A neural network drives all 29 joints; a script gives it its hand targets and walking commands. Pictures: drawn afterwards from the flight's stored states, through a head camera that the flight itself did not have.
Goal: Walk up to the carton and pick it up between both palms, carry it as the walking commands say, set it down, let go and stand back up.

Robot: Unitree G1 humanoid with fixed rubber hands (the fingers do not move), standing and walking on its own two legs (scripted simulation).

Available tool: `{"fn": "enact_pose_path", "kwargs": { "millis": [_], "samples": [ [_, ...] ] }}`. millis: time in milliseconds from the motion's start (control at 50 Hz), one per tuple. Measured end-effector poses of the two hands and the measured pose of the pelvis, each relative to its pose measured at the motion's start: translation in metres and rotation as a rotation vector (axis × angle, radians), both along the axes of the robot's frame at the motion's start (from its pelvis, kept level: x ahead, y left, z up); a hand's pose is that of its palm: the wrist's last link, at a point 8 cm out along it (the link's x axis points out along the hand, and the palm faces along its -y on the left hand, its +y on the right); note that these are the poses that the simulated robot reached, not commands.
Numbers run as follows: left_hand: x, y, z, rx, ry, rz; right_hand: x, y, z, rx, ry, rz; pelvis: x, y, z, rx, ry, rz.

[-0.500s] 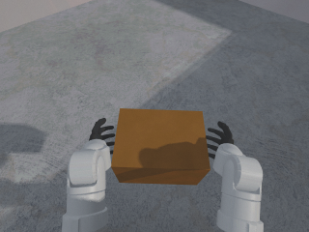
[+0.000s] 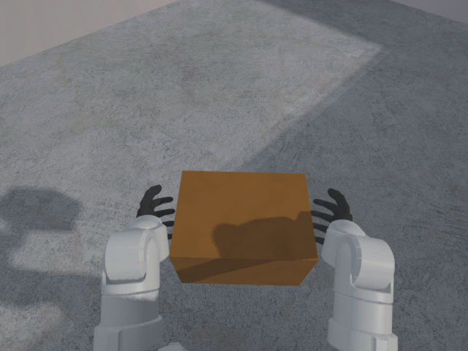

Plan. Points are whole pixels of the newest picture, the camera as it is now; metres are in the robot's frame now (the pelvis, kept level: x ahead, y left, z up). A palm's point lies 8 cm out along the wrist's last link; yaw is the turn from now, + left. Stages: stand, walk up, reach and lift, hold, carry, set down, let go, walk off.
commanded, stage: carry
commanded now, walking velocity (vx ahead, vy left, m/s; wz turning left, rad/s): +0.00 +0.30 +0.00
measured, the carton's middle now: (241, 229) +0.33 -0.02 -0.01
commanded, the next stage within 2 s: none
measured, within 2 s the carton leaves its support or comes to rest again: neither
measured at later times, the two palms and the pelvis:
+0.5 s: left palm (32, 266) +0.24 +0.28 +0.08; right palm (248, 260) +0.23 -0.02 +0.09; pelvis -0.06 +0.13 +0.01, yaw -4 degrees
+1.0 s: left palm (124, 327) +0.16 +0.14 +0.06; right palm out of the picture +0.12 -0.16 +0.05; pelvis -0.15 +0.03 +0.00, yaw -3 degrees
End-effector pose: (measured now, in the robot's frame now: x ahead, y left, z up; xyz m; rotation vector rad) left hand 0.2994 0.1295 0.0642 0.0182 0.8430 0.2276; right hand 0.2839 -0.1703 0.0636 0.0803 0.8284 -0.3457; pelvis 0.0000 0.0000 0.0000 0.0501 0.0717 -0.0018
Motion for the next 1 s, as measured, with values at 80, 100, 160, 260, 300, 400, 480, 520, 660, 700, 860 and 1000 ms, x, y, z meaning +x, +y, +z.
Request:
{"fn": "enact_pose_path", "kwargs": {
  "millis": [80, 100, 160, 260, 300, 400, 480, 520, 660, 700, 860, 1000],
  "samples": [
    [0.008, 0.037, -0.002, -0.023, -0.059, -0.055, -0.006, 0.038, 0.006, -0.021, -0.059, -0.054, -0.004, 0.048, -0.012, -0.019, 0.003, -0.004],
    [0.008, 0.048, -0.004, -0.029, -0.069, -0.062, -0.008, 0.05, 0.006, -0.037, -0.067, -0.052, -0.005, 0.058, -0.014, -0.027, 0.003, 0.003],
    [-0.006, 0.085, -0.016, -0.062, -0.015, -0.038, -0.013, 0.086, 0.007, -0.089, -0.012, -0.009, -0.01, 0.079, -0.008, -0.059, -0.003, -0.015],
    [-0.041, 0.132, -0.022, -0.074, 0.039, 0.062, -0.014, 0.133, 0.008, -0.088, 0.042, 0.076, -0.021, 0.104, 0.0, -0.095, -0.008, -0.021],
    [-0.049, 0.146, -0.014, -0.061, 0.016, 0.098, -0.014, 0.147, 0.01, -0.067, 0.018, 0.102, -0.027, 0.112, 0.0, -0.102, -0.011, -0.028],
    [-0.054, 0.161, 0.009, -0.049, -0.048, 0.119, -0.023, 0.161, 0.02, -0.047, -0.046, 0.114, -0.044, 0.126, 0.002, -0.133, -0.007, -0.046],
    [-0.058, 0.152, 0.013, -0.061, -0.049, 0.07, -0.044, 0.152, 0.025, -0.065, -0.046, 0.071, -0.059, 0.128, 0.005, -0.156, -0.006, -0.055],
    [-0.062, 0.143, 0.011, -0.07, -0.038, 0.039, -0.058, 0.143, 0.025, -0.079, -0.035, 0.043, -0.067, 0.126, 0.005, -0.161, -0.009, -0.06],
    [-0.09, 0.101, -0.002, -0.061, -0.001, -0.047, -0.104, 0.103, 0.016, -0.077, 0.004, -0.033, -0.097, 0.104, 0.001, -0.152, -0.009, -0.072],
    [-0.099, 0.089, -0.003, -0.039, 0.002, -0.054, -0.114, 0.091, 0.01, -0.057, 0.008, -0.038, -0.105, 0.094, -0.001, -0.142, -0.003, -0.074],
    [-0.136, 0.039, -0.004, 0.047, 0.031, -0.046, -0.152, 0.041, -0.018, 0.026, 0.037, -0.028, -0.135, 0.052, -0.004, -0.057, 0.003, -0.064],
    [-0.138, 0.012, -0.008, -0.002, 0.001, -0.066, -0.161, 0.014, -0.009, 0.003, 0.003, -0.078, -0.152, 0.029, -0.005, -0.04, 0.03, -0.05]
  ]
}}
